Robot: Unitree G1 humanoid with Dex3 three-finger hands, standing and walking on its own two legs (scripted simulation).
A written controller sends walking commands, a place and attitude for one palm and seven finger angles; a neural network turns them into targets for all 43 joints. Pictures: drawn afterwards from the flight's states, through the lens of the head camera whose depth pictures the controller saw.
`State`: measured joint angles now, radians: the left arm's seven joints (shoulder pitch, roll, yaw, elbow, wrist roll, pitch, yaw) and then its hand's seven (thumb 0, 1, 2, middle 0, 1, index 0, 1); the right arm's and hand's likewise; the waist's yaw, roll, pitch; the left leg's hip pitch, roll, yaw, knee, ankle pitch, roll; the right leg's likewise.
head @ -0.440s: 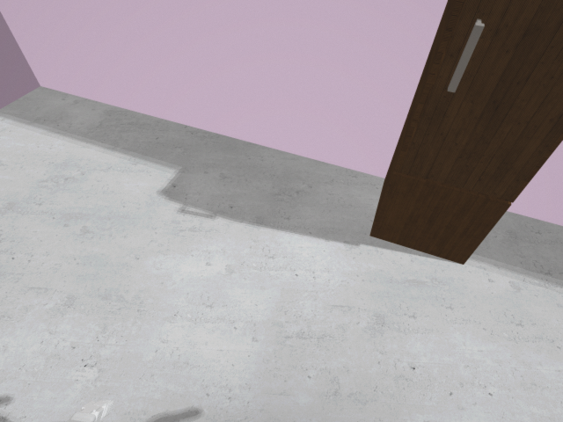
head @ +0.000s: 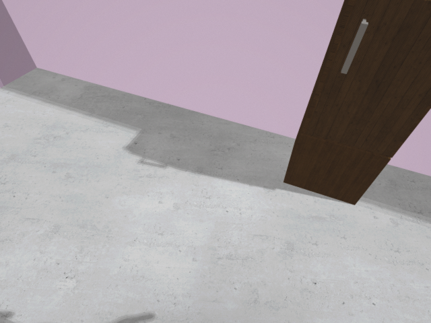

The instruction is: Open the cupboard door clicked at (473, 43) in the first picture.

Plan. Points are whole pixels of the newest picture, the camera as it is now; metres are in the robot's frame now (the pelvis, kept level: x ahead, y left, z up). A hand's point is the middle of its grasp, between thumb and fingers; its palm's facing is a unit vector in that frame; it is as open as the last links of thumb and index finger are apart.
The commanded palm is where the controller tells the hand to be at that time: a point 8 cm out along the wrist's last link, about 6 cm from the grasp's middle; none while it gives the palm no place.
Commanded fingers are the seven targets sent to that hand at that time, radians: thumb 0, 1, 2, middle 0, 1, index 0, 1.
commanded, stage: stand and wait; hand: left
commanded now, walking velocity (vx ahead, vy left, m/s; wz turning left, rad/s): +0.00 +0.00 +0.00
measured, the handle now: (353, 47) +0.97 -0.41 +0.09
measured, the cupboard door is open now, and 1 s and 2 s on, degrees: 0 0 0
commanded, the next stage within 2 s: look at it before walking up in 0.52 s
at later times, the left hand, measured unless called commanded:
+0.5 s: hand out of the picture +0.07 +0.23 -0.15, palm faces -0.03 -0.94 -0.33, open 7.4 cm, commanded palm none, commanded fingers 0.00 0.90 0.90 -0.20 -0.30 -0.20 -0.30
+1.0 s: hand out of the picture +0.06 +0.23 -0.15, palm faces -0.03 -0.94 -0.33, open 7.4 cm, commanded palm none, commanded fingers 0.00 0.90 0.90 -0.20 -0.30 -0.20 -0.30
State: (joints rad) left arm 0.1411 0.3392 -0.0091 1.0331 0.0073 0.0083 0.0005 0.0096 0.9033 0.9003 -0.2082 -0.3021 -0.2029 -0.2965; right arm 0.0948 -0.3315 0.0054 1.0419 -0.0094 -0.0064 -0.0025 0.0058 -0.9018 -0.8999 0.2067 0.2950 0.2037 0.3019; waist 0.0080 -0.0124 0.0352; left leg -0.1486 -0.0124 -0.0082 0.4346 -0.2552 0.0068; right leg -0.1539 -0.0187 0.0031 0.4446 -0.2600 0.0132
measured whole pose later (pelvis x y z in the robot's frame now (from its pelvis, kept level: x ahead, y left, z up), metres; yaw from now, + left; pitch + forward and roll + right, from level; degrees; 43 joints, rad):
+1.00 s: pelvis -0.01 -0.01 +0.00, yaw +0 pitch -2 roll +0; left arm 0.13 0.34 -0.01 1.09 0.01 0.00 0.00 0.01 0.90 0.90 -0.21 -0.30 -0.20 -0.30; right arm 0.11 -0.34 0.01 1.11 0.00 -0.01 0.00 0.01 -0.90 -0.90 0.21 0.29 0.20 0.30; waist 0.00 -0.01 0.04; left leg -0.13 0.01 -0.01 0.37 -0.21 -0.01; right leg -0.14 0.00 0.00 0.38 -0.21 -0.01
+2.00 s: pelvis -0.04 -0.05 +0.00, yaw -21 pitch +2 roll +2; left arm 0.26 0.20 0.05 0.93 0.01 0.03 0.00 0.01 0.90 0.90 -0.21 -0.30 -0.20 -0.30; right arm 0.12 -0.26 -0.06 0.95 -0.01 0.06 -0.03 0.01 -0.91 -0.90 0.20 0.29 0.20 0.30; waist 0.04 0.01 0.06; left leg -0.45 0.05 -0.04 1.01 -0.35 -0.09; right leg -0.29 0.12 0.12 0.43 -0.15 -0.09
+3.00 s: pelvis -0.02 -0.07 +0.00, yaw -57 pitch +0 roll -1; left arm 0.28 0.20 0.04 0.97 0.02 -0.03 -0.01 0.01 0.91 0.90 -0.21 -0.30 -0.20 -0.30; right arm 0.26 -0.25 -0.06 0.97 -0.03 0.01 0.02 0.01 -0.91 -0.90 0.20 0.29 0.20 0.30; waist -0.02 0.02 0.02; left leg -0.55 0.15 0.08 1.02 -0.30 -0.09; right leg -0.07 0.02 -0.01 0.40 -0.34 -0.01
